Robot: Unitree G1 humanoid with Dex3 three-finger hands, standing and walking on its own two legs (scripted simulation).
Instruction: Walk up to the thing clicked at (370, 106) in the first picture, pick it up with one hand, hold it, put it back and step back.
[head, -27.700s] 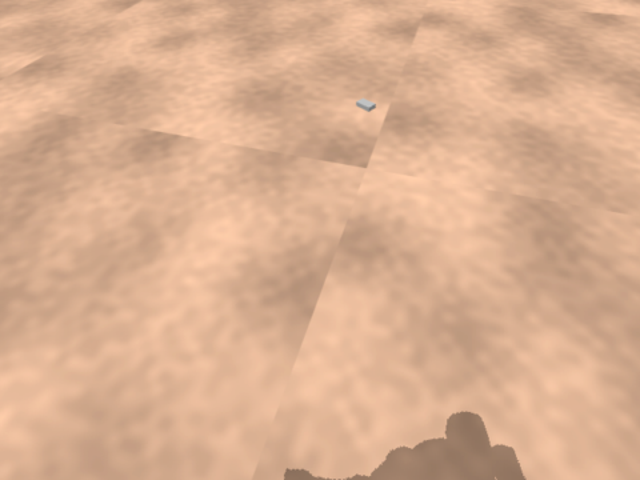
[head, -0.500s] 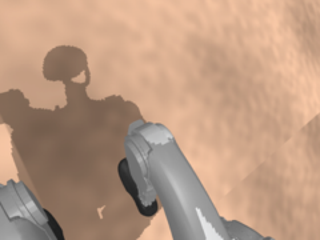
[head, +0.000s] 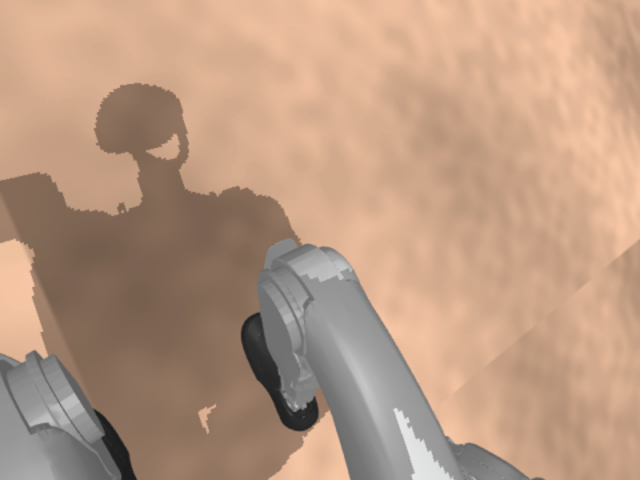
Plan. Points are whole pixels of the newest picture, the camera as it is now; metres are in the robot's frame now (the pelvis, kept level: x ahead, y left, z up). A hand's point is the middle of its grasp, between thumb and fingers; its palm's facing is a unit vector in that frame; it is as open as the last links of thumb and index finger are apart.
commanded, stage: settle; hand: left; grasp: from above
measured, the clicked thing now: out of the picture +0.44 +0.33 -0.31
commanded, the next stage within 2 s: withdraw in 0.30 s
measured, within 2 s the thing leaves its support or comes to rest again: neither
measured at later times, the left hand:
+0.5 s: hand out of the picture +0.43 +0.34 -0.17, palm faces -0.05 -0.43 -0.90, open 6.3 cm
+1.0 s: hand out of the picture +0.42 +0.32 -0.09, palm faces -0.37 -0.30 -0.88, open 11.5 cm
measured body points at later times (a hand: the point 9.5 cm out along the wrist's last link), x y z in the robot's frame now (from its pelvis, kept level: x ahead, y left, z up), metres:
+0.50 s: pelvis +0.00 +0.00 +0.02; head +0.25 +0.08 +0.38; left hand +0.43 +0.35 -0.12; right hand +0.02 -0.26 -0.06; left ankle +0.07 +0.14 -0.29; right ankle +0.12 -0.12 -0.29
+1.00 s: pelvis +0.00 -0.01 +0.04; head +0.20 +0.05 +0.44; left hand +0.43 +0.33 -0.04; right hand +0.09 -0.28 -0.07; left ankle +0.07 +0.14 -0.29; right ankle +0.12 -0.12 -0.29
